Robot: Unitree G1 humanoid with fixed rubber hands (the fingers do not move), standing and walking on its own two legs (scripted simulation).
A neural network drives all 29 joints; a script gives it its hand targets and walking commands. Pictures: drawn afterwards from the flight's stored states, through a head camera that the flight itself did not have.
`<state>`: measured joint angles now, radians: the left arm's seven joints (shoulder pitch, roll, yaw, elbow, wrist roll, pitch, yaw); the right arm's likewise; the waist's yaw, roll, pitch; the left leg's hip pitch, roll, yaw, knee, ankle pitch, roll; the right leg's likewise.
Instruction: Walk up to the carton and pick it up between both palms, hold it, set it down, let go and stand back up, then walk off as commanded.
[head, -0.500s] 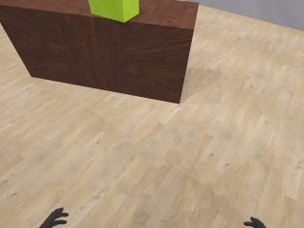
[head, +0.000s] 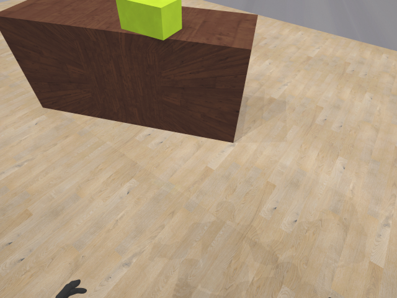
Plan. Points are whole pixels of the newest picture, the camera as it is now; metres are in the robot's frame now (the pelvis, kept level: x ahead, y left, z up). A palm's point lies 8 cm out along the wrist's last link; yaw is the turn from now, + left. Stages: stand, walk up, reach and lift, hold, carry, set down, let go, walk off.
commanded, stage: stand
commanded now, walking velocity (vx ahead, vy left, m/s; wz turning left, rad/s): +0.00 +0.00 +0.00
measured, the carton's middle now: (150, 13) +1.48 +0.33 +0.00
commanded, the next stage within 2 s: walk up in 0.60 s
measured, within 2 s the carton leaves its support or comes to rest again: neither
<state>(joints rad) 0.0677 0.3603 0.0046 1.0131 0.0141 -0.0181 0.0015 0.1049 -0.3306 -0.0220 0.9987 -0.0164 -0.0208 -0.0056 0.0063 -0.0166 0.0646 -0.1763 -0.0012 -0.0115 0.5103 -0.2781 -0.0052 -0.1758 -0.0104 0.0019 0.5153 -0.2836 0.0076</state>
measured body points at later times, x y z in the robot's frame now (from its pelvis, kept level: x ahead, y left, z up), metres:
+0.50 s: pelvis +0.00 +0.00 +0.01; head +0.00 +0.01 +0.46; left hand +0.11 +0.30 -0.12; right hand +0.10 -0.29 -0.11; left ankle +0.00 +0.12 -0.74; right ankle +0.00 -0.12 -0.74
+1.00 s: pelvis +0.02 +0.04 -0.01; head +0.02 +0.03 +0.44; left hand +0.05 +0.40 -0.10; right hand +0.15 -0.30 -0.10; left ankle +0.08 +0.18 -0.71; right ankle +0.00 -0.12 -0.74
